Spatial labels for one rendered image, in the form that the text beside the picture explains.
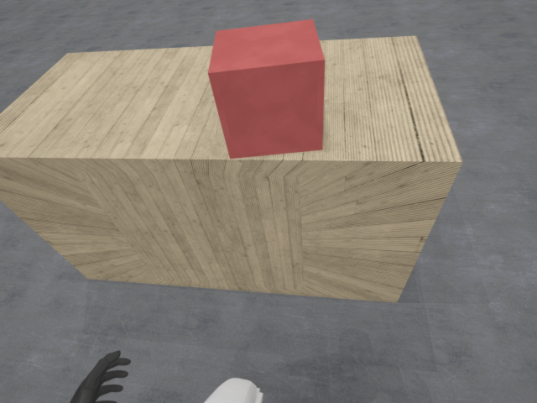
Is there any left robot thigh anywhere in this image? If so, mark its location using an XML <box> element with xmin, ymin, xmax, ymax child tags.
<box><xmin>204</xmin><ymin>378</ymin><xmax>263</xmax><ymax>403</ymax></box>

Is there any pedestal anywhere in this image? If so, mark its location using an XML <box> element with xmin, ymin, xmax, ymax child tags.
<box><xmin>0</xmin><ymin>36</ymin><xmax>463</xmax><ymax>303</ymax></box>

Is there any carton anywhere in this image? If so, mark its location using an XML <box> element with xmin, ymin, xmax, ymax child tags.
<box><xmin>208</xmin><ymin>19</ymin><xmax>325</xmax><ymax>159</ymax></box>

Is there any left robot hand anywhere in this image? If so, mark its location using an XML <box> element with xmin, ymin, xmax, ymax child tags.
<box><xmin>70</xmin><ymin>350</ymin><xmax>131</xmax><ymax>403</ymax></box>

